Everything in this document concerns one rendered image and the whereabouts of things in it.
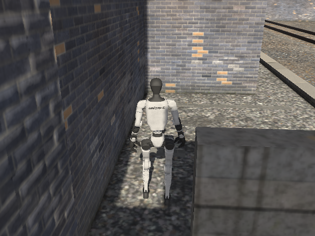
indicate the right robot hand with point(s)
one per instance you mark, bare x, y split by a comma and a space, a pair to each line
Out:
180, 140

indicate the robot right foot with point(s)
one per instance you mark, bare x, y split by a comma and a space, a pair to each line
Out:
166, 200

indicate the left robot hand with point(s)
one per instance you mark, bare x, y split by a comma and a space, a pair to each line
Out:
132, 145

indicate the right robot forearm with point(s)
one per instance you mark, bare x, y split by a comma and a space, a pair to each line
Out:
179, 129

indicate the right robot thigh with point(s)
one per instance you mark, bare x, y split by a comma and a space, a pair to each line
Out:
169, 150

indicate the robot right upper arm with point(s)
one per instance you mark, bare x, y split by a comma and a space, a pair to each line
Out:
174, 111

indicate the left robot forearm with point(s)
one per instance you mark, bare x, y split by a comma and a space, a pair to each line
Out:
134, 132

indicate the robot left upper arm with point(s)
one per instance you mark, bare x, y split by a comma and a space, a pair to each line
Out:
139, 112

